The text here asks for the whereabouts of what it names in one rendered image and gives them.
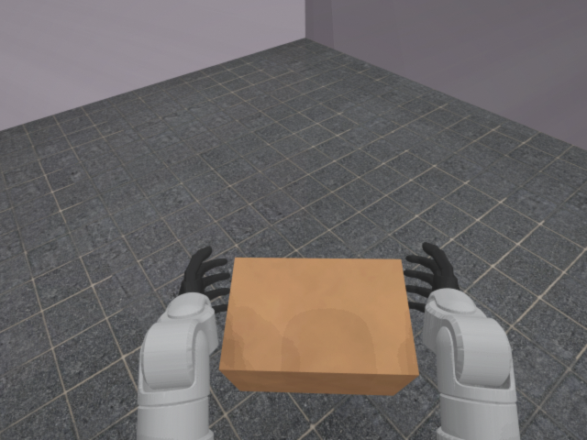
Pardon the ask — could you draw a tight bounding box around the left robot hand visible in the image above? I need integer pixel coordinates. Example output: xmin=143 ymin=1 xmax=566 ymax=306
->
xmin=178 ymin=246 xmax=230 ymax=314

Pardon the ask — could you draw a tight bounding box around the left robot forearm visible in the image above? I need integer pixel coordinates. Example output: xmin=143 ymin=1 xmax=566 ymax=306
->
xmin=137 ymin=292 xmax=218 ymax=440

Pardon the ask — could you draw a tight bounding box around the right robot hand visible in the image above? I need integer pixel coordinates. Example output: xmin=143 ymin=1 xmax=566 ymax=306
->
xmin=404 ymin=242 xmax=460 ymax=313

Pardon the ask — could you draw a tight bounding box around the carton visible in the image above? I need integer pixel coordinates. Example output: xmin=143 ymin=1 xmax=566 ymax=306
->
xmin=219 ymin=258 xmax=419 ymax=396

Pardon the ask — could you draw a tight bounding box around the right robot forearm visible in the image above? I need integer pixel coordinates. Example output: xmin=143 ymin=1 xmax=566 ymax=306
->
xmin=422 ymin=288 xmax=520 ymax=440

